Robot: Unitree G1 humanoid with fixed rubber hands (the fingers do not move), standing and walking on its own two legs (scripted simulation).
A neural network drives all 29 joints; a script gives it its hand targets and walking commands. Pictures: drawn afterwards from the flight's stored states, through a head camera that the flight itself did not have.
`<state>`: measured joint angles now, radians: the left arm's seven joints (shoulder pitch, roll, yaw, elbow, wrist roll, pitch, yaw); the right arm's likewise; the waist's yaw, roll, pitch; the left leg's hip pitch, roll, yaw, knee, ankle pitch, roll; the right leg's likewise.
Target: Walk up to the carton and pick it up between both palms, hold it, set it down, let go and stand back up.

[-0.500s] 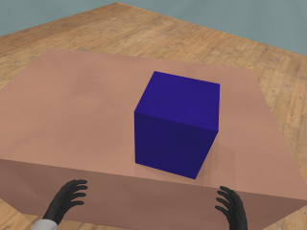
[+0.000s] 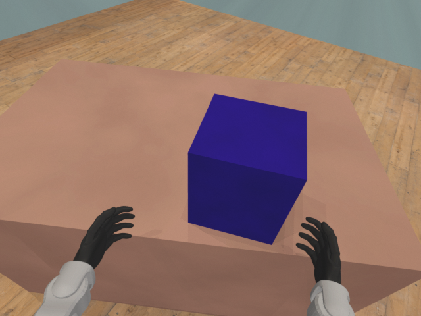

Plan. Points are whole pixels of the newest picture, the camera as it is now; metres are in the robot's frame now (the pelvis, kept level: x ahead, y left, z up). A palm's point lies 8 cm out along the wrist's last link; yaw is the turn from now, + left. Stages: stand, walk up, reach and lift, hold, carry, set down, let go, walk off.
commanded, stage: reach and lift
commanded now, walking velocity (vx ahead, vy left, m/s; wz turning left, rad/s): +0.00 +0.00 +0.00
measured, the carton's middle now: (243, 170) +0.44 -0.05 +0.02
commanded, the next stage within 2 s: none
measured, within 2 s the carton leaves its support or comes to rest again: neither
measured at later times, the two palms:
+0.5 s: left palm (114, 195) +0.30 +0.20 +0.08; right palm (341, 234) +0.27 -0.20 +0.08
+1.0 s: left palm (122, 143) +0.38 +0.20 +0.14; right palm (343, 189) +0.33 -0.20 +0.12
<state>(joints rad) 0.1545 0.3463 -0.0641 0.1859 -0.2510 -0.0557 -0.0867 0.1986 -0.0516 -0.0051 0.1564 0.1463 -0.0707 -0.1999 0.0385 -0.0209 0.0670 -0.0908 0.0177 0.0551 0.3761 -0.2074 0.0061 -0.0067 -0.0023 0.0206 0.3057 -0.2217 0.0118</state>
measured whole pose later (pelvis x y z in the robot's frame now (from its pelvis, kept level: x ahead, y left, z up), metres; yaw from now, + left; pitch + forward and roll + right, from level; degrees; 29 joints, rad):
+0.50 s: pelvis +0.00 -0.01 +0.00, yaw -1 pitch -3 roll +0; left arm -0.12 0.32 0.07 0.17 -0.22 0.22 -0.12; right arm 0.01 -0.12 0.04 0.03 0.22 0.15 -0.26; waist -0.01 -0.02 0.05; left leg -0.08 0.03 0.07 0.30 -0.17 -0.01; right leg -0.02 0.01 0.03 0.28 -0.21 0.00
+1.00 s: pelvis -0.02 +0.00 +0.00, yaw -2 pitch -1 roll +0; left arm -0.57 0.36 0.11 0.41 -0.19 0.43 -0.08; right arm -0.43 -0.17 -0.01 0.30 0.30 0.31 -0.24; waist -0.05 -0.04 0.02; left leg -0.17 0.02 0.08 0.33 -0.15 0.01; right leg -0.11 0.00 0.05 0.30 -0.18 0.02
